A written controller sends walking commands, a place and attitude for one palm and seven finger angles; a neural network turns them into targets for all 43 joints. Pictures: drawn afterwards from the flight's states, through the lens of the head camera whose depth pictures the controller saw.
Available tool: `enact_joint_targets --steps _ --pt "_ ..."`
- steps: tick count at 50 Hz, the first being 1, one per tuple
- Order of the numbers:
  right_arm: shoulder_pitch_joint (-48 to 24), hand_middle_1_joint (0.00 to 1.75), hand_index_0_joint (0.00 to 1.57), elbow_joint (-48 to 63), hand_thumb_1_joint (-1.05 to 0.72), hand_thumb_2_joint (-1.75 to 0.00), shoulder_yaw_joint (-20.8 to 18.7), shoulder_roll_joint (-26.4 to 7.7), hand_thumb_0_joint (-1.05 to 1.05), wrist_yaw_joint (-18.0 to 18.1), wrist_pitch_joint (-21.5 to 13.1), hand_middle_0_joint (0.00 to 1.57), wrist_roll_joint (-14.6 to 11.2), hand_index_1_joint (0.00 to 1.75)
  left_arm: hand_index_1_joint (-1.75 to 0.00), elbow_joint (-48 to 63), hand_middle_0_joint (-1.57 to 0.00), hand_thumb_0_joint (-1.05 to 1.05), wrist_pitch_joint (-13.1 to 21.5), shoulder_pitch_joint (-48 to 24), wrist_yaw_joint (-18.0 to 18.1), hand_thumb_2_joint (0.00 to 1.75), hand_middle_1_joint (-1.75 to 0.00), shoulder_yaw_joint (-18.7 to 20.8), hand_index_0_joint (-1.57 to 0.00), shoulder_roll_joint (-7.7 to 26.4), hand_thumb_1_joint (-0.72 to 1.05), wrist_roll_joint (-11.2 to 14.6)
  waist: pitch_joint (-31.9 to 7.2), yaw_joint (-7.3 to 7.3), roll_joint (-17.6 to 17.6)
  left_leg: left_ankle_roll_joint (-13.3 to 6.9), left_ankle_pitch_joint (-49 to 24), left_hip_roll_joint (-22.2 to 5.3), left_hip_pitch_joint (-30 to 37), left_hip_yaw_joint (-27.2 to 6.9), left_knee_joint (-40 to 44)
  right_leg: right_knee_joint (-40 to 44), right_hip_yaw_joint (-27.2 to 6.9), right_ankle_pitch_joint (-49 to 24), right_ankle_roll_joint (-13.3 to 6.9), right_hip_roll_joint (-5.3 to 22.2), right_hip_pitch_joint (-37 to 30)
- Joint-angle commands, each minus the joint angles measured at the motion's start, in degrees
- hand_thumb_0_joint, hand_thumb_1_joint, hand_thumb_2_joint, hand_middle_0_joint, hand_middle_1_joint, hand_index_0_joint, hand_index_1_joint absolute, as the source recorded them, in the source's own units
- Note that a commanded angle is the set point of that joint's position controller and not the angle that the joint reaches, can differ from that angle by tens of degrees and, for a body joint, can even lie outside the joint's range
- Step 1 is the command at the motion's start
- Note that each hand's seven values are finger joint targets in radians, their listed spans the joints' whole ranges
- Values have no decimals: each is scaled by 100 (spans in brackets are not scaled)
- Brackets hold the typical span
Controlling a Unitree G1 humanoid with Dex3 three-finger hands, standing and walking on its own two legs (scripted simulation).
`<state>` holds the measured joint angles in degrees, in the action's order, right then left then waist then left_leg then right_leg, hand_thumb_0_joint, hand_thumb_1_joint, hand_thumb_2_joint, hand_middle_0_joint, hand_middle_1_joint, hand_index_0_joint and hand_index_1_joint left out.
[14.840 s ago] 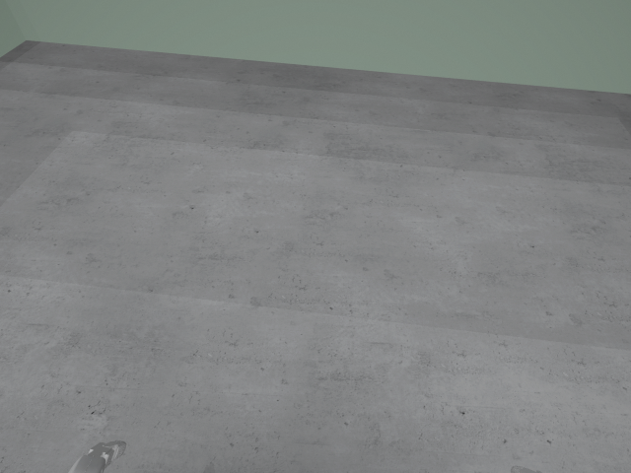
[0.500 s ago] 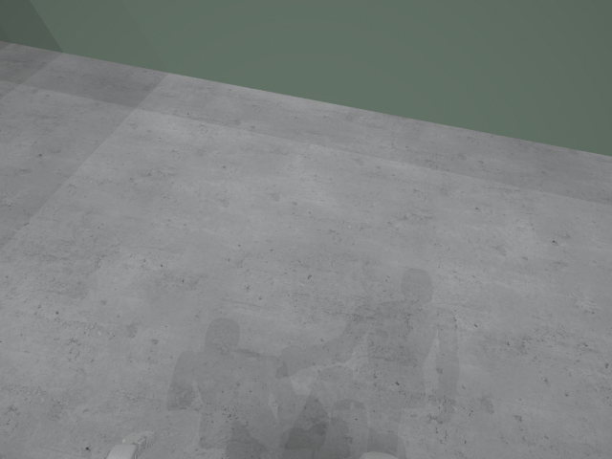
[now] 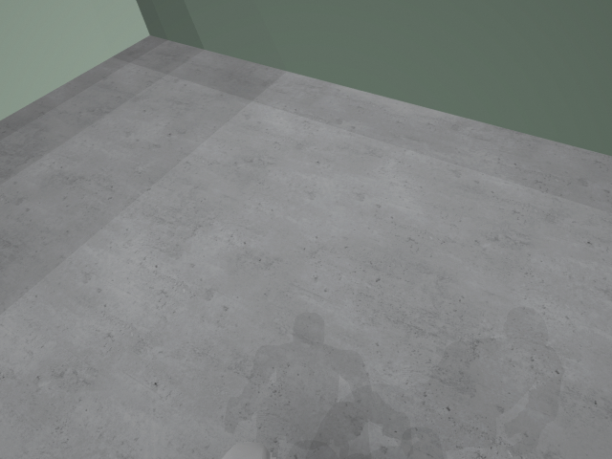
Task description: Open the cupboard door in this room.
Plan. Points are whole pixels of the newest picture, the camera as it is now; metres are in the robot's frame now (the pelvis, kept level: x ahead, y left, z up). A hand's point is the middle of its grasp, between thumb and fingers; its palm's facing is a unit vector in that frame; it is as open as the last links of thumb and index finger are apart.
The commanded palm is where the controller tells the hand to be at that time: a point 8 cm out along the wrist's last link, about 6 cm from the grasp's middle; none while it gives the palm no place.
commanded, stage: turn or walk to find it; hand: left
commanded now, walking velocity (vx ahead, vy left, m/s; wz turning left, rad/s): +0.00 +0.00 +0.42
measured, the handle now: out of the picture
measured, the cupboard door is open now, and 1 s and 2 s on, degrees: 0 0 0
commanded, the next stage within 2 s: none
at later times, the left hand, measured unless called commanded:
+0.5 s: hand out of the picture +0.01 +0.26 -0.17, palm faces +0.25 -0.94 -0.24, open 7.3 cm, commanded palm none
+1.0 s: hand out of the picture -0.04 +0.17 -0.15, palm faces +0.42 -0.87 -0.27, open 7.3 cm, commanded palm none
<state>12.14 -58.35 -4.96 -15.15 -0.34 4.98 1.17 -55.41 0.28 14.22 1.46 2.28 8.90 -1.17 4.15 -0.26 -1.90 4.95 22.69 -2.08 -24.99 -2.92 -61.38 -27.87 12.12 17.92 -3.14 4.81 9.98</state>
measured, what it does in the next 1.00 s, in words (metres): steps on the spot, turning left: left foot, then right foot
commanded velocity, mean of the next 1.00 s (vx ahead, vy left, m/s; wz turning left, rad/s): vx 0.00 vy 0.00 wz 0.42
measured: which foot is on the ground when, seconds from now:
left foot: up 0.00-0.18, down 0.20-0.70, up 0.72-1.00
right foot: down 0.00-0.22, up 0.24-0.66, down 0.68-1.00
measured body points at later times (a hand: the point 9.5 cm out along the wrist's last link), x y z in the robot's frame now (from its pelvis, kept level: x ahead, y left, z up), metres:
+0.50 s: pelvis -0.01 +0.04 +0.00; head +0.01 +0.07 +0.45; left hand -0.01 +0.31 -0.15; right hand +0.13 -0.17 -0.13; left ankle -0.03 +0.14 -0.74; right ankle +0.00 -0.12 -0.67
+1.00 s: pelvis -0.03 -0.03 +0.00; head +0.00 -0.05 +0.45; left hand -0.06 +0.22 -0.13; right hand +0.08 -0.26 -0.17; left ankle -0.14 +0.12 -0.64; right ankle +0.02 -0.10 -0.74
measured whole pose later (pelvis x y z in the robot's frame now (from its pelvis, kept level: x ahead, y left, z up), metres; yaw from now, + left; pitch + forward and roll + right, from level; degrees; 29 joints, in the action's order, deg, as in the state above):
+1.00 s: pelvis -0.03 -0.03 +0.00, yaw +25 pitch -1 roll +2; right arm 15.3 -58.8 -5.3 -14.6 -1.0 5.2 1.3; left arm -53.7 -0.4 12.2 1.3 1.8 8.7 -1.0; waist 3.8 -1.3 -2.3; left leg 4.3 19.5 -2.1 -26.2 -2.9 -66.4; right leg -27.5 12.4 13.7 -2.3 5.6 12.5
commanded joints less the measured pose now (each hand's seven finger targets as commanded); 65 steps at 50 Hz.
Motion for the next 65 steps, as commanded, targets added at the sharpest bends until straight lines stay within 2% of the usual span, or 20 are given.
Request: enact_joint_targets --steps 1,5,8,9,11,12,17,27,32,33,35,36,40,46,56,59,60,62,63,65 --pt "-529 30 20 548 -90 -90 67 -141 0 16 -193 20 -26 30 -30 141 -20 0 62 539 54 90 -30 261 -20 1231 90 -49 -406 309 1167 -69 337 26 -393 345 869 558 -1090 -3696 -540 1497 -979" --pt "-716 30 20 653 -90 -90 143 -115 0 17 -280 20 -81 30 -30 46 -20 0 18 650 48 90 -30 294 -20 1376 90 -77 -669 388 1399 -226 353 134 195 643 2029 240 -1010 -4099 -537 1543 -1120" --pt "-361 30 20 576 -90 -90 129 -220 0 18 -337 20 -69 30 -30 31 -20 0 -10 325 35 90 -30 313 -20 1413 90 -25 -738 75 1206 -313 -813 110 1242 763 3369 -210 -628 -3250 -171 1443 -521" --pt "-184 30 20 536 -90 -90 92 -426 0 11 -392 20 -49 30 -30 60 -20 0 -39 337 21 90 -30 282 -20 1316 90 21 -892 -66 720 -435 -1698 -99 2030 528 3960 -784 -410 -2649 101 1265 35" --pt "297 30 20 471 -90 -90 -103 -1296 0 69 -403 20 -32 30 -30 365 -20 0 -117 168 6 90 -30 112 -20 820 90 39 -995 -303 -1475 -1605 -5298 -2144 2968 -1735 4045 -2708 -399 2064 697 210 2024" --pt "289 30 20 421 -90 -90 -77 -1239 0 72 -355 20 -18 30 -30 386 -20 0 -179 32 31 90 -30 155 -20 997 90 12 -906 -299 -880 -1793 -4647 -2165 2519 -1232 3979 -3205 -748 1993 611 262 1795" --pt "-413 30 20 647 -90 -90 59 -783 0 172 -444 20 -22 30 -30 167 -20 0 -204 22 -59 90 -30 204 -20 971 90 15 -422 33 -700 -1391 -4281 -1169 2069 -662 4088 -3630 -1012 685 752 169 2034" --pt "19 30 20 626 -90 -90 -71 -778 0 132 -430 20 30 30 -30 538 -20 0 -191 -613 -32 90 -30 156 -20 819 90 61 -541 -133 -823 -1503 -3994 -1083 1907 -1194 3969 -2206 -1018 827 822 -61 1591" --pt "-110 30 20 703 -90 -90 -119 -745 0 113 -382 20 16 30 -30 456 -20 0 -79 -153 -26 90 -30 185 -20 853 90 96 -710 140 -739 -1203 -3304 -749 1063 -1411 3532 -167 -831 -329 705 -300 94" --pt "-107 30 20 714 -90 -90 -117 -634 0 94 -390 20 -22 30 -30 403 -20 0 -19 104 -14 90 -30 219 -20 1014 90 72 -827 262 -385 -957 -2588 -499 683 -1255 3192 595 -990 -910 673 -79 -566" --pt "-73 30 20 918 -90 -90 -39 -122 0 72 -377 20 -54 30 -30 416 -20 0 52 317 47 90 -30 361 -20 1818 90 -39 -831 382 1883 -326 1190 614 -846 -50 1039 1048 -3097 -2111 -292 2281 -1145" --pt "-117 30 20 876 -90 -90 -107 -356 0 72 -295 20 -22 30 -30 495 -20 0 8 201 49 90 -30 307 -20 1717 90 6 -702 342 1262 -373 1137 388 -603 -298 106 1106 -2798 -1803 -591 2331 -339" --pt "428 30 20 413 -90 -90 -131 -267 0 -36 -138 20 39 30 -30 752 -20 0 22 -791 43 90 -30 200 -20 1082 90 30 -128 -161 1002 -260 -134 139 -588 -140 -1035 1270 -1547 -587 -165 1295 426" --pt "311 30 20 355 -90 -90 -107 -270 0 -46 -94 20 34 30 -30 549 -20 0 52 -199 49 90 -30 202 -20 1066 90 28 -130 56 1159 -69 -440 10 -698 0 -828 1369 -1252 -527 -182 1334 47" --pt "-306 30 20 556 -90 -90 63 -80 0 -23 -260 20 -70 30 -30 239 -20 0 -9 278 45 90 -30 348 -20 1418 90 -87 -559 369 1292 -198 593 -42 153 597 1692 816 -1101 -1791 -580 1777 -532" --pt "178 30 20 462 -90 -90 76 -104 0 3 -352 20 -76 30 -30 174 -20 0 -45 114 20 90 -30 365 -20 1447 90 -32 -851 51 1049 -278 -447 64 1144 770 3188 72 -598 -1994 -200 1607 -263" --pt "365 30 20 409 -90 -90 44 -274 0 -10 -407 20 -76 30 -30 196 -20 0 -86 116 8 90 -30 341 -20 1325 90 21 -951 -87 520 -354 -1171 -81 1886 541 3903 -505 -339 -1537 108 1403 320" --pt "576 30 20 454 -90 -90 -157 -1229 0 67 -411 20 -10 30 -30 521 -20 0 -196 -190 -20 90 -30 156 -20 746 90 30 -665 -314 -1732 -1335 -3156 -2107 2244 -1916 4583 -2515 -343 1811 726 242 2306" --pt "504 30 20 440 -90 -90 -130 -1175 0 72 -369 20 -1 30 -30 535 -20 0 -250 -404 -22 90 -30 185 -20 907 90 8 -475 -298 -980 -1469 -2812 -2175 1733 -1473 4531 -2990 -730 1561 633 334 2050" --pt "-54 30 20 481 -90 -90 -24 -837 0 183 -402 20 9 30 -30 309 -20 0 -315 -397 -28 90 -30 242 -20 933 90 -17 -141 -93 -1277 -1171 -2716 -1483 1531 -1167 4561 -3410 -1041 913 682 262 2248"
